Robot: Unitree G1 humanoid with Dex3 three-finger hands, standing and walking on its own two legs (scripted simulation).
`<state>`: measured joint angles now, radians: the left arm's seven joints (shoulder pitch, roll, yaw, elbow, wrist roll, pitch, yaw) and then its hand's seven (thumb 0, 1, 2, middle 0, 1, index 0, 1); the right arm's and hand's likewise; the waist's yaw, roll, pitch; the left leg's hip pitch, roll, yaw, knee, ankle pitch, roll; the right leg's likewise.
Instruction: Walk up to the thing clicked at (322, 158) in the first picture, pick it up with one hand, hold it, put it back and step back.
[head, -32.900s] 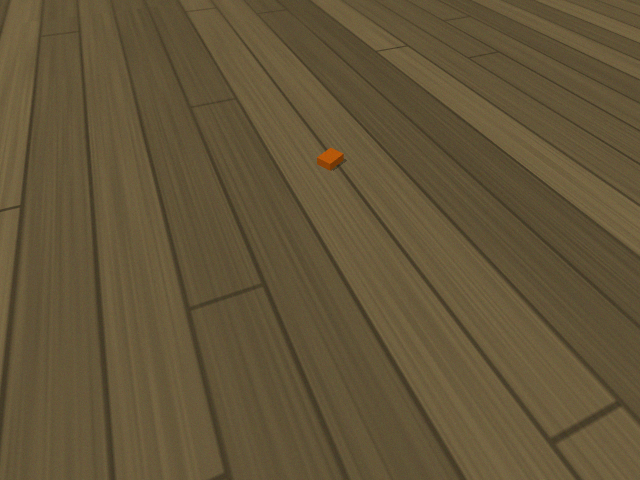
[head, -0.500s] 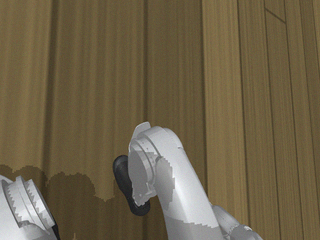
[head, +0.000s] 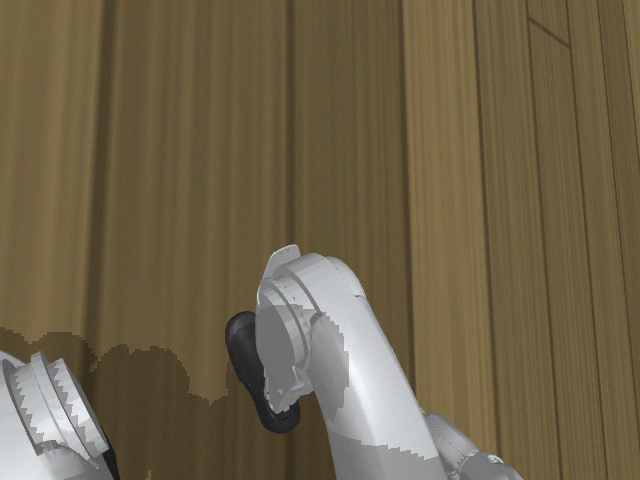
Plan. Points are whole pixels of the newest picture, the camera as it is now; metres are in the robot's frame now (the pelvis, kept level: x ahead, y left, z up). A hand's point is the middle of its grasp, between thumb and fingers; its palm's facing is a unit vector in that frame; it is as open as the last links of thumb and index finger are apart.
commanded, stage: close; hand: left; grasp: from above
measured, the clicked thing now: out of the picture +0.46 +0.42 -0.29
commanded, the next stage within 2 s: settle in 0.60 s
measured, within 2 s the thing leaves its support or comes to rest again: leaves its support in 1.00 s
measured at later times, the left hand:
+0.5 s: hand out of the picture +0.44 +0.40 -0.24, palm faces -0.42 -0.17 -0.89, open 11.4 cm
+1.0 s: hand out of the picture +0.45 +0.41 -0.23, palm faces -0.41 -0.17 -0.90, open 11.2 cm
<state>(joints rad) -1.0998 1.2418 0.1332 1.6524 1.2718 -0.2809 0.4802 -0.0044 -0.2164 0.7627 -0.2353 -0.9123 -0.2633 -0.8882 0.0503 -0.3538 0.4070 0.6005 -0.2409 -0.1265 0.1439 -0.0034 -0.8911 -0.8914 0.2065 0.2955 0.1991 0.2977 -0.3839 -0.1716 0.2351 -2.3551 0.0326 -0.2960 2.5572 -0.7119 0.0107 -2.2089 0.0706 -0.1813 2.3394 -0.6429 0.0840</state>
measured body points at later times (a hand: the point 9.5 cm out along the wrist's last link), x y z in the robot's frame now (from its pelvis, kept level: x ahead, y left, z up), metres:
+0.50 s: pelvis +0.00 +0.00 +0.00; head +0.28 +0.15 +0.31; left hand +0.46 +0.41 -0.19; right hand +0.07 -0.25 -0.05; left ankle +0.06 +0.12 -0.27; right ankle +0.13 -0.13 -0.27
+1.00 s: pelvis +0.00 +0.00 +0.00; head +0.28 +0.15 +0.31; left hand +0.47 +0.41 -0.18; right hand +0.07 -0.25 -0.05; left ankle +0.06 +0.12 -0.27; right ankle +0.13 -0.13 -0.27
